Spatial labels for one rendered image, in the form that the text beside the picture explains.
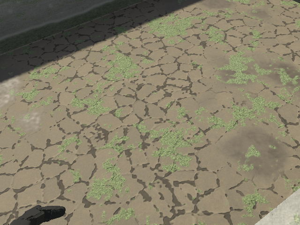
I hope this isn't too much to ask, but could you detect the robot left hand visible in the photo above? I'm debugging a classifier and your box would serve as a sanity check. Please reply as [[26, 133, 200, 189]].
[[8, 204, 66, 225]]

